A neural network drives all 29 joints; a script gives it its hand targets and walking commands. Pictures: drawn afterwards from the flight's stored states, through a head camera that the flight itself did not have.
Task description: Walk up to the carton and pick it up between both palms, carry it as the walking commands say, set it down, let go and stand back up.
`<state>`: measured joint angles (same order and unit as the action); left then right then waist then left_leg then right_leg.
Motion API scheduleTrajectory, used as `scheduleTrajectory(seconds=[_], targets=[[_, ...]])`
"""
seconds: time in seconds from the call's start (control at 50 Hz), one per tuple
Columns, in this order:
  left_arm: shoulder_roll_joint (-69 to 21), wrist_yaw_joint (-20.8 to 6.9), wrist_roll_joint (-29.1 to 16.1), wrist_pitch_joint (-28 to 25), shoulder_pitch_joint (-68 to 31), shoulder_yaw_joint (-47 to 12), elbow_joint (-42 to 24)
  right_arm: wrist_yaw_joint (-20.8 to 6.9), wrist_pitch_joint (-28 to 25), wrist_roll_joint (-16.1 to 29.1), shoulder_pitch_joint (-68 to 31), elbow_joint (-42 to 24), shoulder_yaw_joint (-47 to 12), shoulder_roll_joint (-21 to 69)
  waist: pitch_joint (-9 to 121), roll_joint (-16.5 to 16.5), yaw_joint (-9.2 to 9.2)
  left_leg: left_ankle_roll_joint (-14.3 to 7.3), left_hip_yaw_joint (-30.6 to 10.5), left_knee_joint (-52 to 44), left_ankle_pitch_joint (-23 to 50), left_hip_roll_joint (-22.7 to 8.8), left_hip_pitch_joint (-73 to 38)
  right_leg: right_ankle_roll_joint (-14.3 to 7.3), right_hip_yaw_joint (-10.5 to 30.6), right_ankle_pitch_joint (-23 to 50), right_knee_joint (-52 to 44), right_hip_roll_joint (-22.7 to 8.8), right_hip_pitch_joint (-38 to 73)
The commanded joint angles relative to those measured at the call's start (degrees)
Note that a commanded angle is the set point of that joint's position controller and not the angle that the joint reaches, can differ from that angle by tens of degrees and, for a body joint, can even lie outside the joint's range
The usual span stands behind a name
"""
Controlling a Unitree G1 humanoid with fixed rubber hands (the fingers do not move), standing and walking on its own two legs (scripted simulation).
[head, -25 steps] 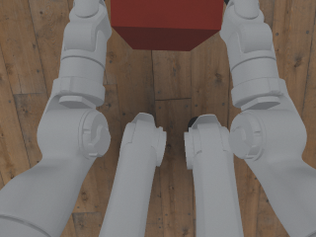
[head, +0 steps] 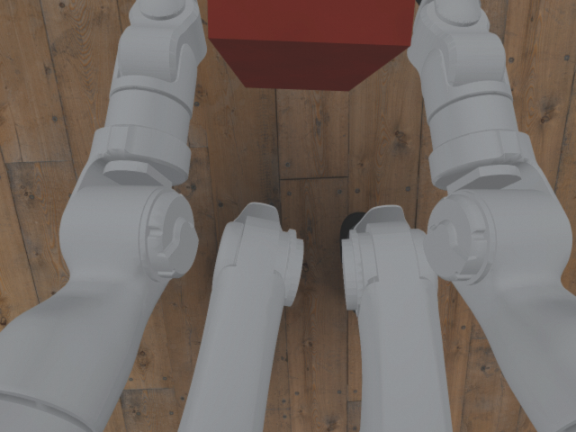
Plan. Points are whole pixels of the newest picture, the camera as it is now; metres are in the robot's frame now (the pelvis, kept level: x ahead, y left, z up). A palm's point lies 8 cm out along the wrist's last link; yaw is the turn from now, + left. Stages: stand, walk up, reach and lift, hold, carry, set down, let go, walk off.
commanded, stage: set down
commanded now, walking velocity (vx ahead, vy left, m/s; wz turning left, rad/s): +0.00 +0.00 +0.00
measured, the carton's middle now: out of the picture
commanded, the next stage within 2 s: none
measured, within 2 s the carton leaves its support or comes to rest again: rests again in 0.20 s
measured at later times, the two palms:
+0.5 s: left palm out of the picture +0.54 +0.14 -0.17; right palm out of the picture +0.55 -0.12 -0.17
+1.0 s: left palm out of the picture +0.54 +0.14 -0.17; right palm out of the picture +0.55 -0.13 -0.17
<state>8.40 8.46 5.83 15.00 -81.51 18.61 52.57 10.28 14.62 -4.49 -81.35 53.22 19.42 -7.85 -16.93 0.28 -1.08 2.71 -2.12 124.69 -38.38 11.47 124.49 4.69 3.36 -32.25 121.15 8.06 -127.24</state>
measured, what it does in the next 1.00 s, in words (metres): stands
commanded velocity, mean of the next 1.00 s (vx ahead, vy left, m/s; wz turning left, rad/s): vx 0.00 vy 0.00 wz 0.00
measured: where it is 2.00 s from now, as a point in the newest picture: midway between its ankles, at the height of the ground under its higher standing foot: (303, 287)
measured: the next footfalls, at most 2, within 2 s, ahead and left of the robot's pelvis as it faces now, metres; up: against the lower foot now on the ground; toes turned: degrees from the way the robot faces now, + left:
none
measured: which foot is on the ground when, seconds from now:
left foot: down 0.00-1.00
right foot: down 0.00-1.00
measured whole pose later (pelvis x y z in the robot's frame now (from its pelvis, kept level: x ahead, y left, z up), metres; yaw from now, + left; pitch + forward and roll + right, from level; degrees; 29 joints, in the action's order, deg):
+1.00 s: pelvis -0.01 +0.00 -0.02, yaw +1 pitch +33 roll +0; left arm 10.1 2.7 7.0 12.5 -84.2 20.7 55.0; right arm 5.3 11.7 -6.4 -83.9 55.3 21.9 -9.8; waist -24.4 0.1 -0.4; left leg 1.8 -0.7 128.5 -38.5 9.3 122.9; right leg 3.4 2.1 -33.4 125.7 6.4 -125.2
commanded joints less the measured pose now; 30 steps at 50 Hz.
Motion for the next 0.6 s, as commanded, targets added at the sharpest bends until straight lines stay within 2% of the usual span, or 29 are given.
scheduleTrajectory(seconds=[0.0, 0.22, 0.58], targets=[[-54.4, -16.3, -7.4, -2.8, -37.6, -21.9, -6.6, -14.8, -4.3, 6.4, -40.8, -8.3, -20.7, 50.7, 73.1, -2.0, 0.55, -1.1, 4.2, -11.7, 26.3, -1.4, -29.5, -4.2, -7.4, 23.1, -3.5, 1.6, 38.1], [-53.0, -15.8, -8.5, -4.0, -36.3, -22.9, -6.4, -15.0, -5.3, 7.9, -39.7, -7.9, -22.2, 49.9, 71.4, -1.6, 0.33, -1.3, 3.6, -9.9, 29.1, -1.3, -29.9, -4.3, -7.0, 25.4, -1.9, 1.6, 38.0], [-50.1, -17.4, -5.3, -3.6, -34.1, -18.9, -1.4, -16.5, -4.7, 5.1, -36.2, -2.0, -18.3, 47.3, 56.9, -1.3, 0.36, -2.2, 3.4, -9.5, 21.1, -1.7, -22.6, -4.6, -6.3, 17.9, -1.7, 1.2, 31.6]])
